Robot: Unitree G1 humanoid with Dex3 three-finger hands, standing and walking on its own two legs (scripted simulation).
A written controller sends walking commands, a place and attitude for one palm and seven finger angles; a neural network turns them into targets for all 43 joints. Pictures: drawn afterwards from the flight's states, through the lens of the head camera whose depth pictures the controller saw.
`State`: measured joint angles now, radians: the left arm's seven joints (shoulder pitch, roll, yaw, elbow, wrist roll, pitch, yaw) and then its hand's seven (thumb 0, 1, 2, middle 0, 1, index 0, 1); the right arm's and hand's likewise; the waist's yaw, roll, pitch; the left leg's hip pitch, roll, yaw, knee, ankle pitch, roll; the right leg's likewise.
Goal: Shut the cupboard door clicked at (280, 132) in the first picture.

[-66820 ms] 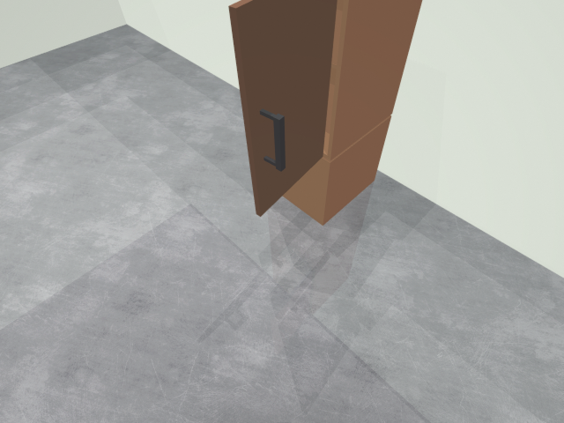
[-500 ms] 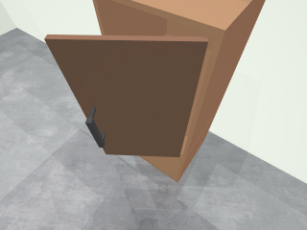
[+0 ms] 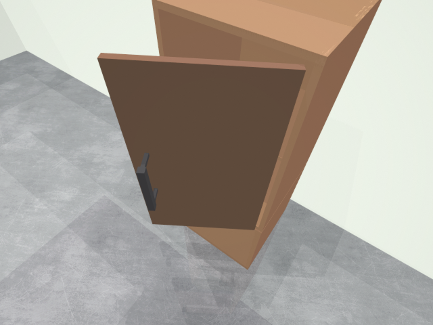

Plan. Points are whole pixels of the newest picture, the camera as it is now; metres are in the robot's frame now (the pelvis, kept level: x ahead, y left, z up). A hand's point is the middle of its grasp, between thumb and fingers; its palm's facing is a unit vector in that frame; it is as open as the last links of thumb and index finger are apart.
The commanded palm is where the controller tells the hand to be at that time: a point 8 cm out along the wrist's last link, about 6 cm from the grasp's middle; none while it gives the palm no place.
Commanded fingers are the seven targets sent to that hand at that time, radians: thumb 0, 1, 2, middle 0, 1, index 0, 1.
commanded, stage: come to a stop and stand still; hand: left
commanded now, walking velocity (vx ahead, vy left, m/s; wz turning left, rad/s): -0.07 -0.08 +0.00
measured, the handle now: (149, 183) +0.43 +0.20 -0.06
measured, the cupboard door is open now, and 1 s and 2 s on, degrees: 33 33 33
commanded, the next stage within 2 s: look again from close up in 0.44 s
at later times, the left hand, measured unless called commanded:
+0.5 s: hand out of the picture +0.01 +0.16 -0.18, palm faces +0.04 -0.98 -0.20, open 7.3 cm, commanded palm none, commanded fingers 0.00 0.90 0.90 -0.20 -0.30 -0.20 -0.30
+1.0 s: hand out of the picture +0.01 +0.21 -0.17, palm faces +0.00 -0.98 -0.21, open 7.3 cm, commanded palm none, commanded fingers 0.00 0.90 0.90 -0.20 -0.30 -0.20 -0.30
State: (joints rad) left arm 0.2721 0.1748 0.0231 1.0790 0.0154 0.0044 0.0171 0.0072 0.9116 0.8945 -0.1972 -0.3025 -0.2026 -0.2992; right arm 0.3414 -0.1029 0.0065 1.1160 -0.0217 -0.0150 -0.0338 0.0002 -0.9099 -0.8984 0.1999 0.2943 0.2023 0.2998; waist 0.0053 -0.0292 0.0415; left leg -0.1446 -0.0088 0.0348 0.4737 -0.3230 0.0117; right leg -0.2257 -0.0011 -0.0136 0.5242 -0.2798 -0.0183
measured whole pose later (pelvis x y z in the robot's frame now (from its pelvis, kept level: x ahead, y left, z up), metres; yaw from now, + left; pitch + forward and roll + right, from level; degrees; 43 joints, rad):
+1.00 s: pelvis +0.00 +0.03 +0.00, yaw +0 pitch -1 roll +0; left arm 0.25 0.17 -0.01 1.08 0.01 0.00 0.03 0.01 0.91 0.89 -0.20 -0.30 -0.20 -0.30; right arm 0.28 -0.17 0.02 1.09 -0.01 -0.03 -0.03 0.00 -0.92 -0.90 0.20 0.29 0.20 0.30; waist 0.00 0.01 0.05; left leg -0.13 -0.04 0.05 0.44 -0.30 0.05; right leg -0.20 -0.03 0.00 0.48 -0.26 0.02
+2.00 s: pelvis -0.07 +0.00 -0.11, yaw +1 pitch +17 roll -1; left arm 0.43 0.22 0.21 -0.02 -0.30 -0.37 -0.22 0.02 0.90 0.89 -0.83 -0.99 -0.83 -0.99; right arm 0.30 -0.20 -0.01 0.54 0.03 -0.21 -0.06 0.01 -0.90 -0.90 0.21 0.30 0.21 0.30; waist -0.01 0.03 -0.15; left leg -0.99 0.01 -0.01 1.26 -0.56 0.01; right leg -1.01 -0.01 -0.08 1.21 -0.48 -0.03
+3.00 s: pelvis -0.05 +0.01 -0.11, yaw +2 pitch +18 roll -2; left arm 0.39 0.24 0.16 -0.05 -0.29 -0.44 -0.25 0.02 0.90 0.90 -1.30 -1.50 -1.30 -1.50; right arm 0.26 -0.25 0.00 0.46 0.02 -0.15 -0.05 0.01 -0.91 -0.90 0.20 0.29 0.20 0.30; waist -0.01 0.02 -0.17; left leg -1.00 0.01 -0.02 1.28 -0.60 0.02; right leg -1.01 -0.01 -0.09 1.22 -0.52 -0.02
